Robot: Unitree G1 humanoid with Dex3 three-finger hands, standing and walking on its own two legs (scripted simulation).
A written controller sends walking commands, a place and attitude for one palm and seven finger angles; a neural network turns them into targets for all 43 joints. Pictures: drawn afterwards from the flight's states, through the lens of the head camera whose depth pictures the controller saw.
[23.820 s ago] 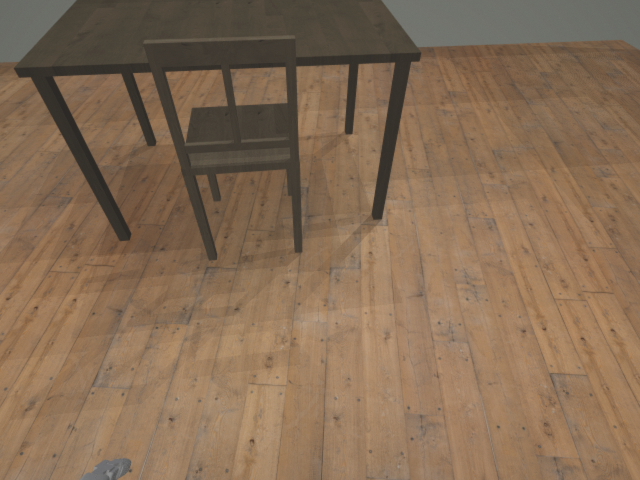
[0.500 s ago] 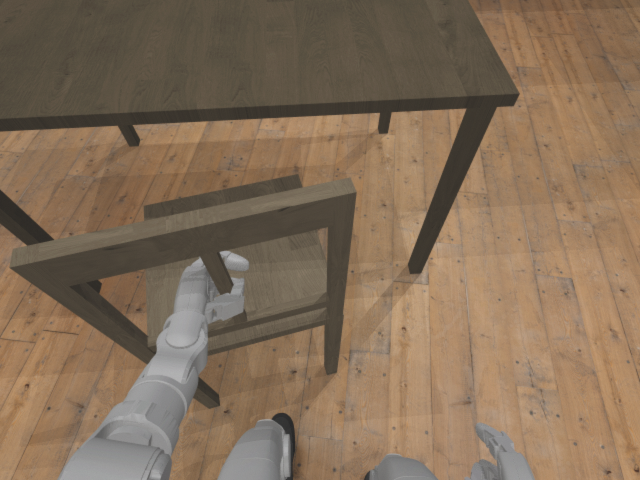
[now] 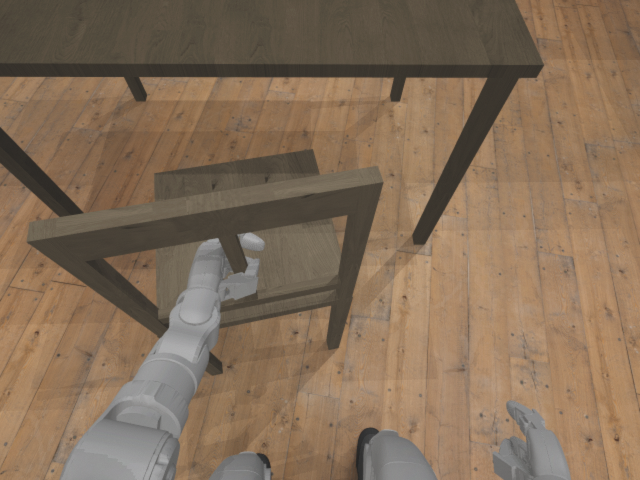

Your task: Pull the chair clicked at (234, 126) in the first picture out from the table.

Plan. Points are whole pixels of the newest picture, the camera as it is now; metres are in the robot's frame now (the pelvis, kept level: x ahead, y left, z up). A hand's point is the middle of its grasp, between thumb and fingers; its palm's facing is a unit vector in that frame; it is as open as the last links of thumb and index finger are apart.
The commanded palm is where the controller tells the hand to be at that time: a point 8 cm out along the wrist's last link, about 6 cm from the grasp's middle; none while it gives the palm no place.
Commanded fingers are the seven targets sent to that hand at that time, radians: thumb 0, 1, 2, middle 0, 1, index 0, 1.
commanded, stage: step backward, pulling the chair out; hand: left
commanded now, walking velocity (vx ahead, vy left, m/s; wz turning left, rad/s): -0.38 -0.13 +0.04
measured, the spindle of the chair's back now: (240, 268) +0.39 +0.13 -0.09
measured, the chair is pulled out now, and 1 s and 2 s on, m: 0.24 0.44 0.63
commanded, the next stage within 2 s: stop walking, hand still on the chair in 1.28 s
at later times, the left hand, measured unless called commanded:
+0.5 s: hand (233, 354) +0.26 +0.12 -0.06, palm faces -0.03 -0.98 -0.18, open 5.3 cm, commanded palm +0.25 +0.17 -0.06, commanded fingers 0.00 0.90 0.90 -0.50 -1.45 -0.50 -1.45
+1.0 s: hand (234, 431) +0.17 +0.11 -0.06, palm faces -0.02 -0.98 -0.19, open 5.3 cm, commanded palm +0.15 +0.15 -0.06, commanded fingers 0.00 0.90 0.90 -0.50 -1.45 -0.50 -1.45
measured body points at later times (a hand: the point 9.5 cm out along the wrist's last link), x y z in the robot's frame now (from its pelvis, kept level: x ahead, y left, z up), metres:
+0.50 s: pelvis -0.08 +0.00 -0.01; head -0.02 +0.00 +0.44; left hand +0.26 +0.17 -0.05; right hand +0.00 -0.26 -0.14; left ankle -0.01 +0.15 -0.73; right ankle -0.06 -0.13 -0.71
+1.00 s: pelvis -0.18 -0.02 +0.00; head -0.09 -0.02 +0.44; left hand +0.17 +0.16 -0.05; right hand -0.06 -0.28 -0.12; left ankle -0.17 +0.14 -0.73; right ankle -0.12 -0.13 -0.73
